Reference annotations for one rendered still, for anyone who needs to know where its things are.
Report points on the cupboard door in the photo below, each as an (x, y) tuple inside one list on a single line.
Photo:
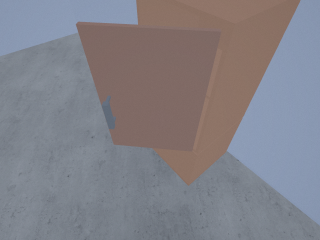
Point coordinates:
[(157, 78)]

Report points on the handle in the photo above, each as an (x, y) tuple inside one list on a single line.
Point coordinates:
[(108, 113)]

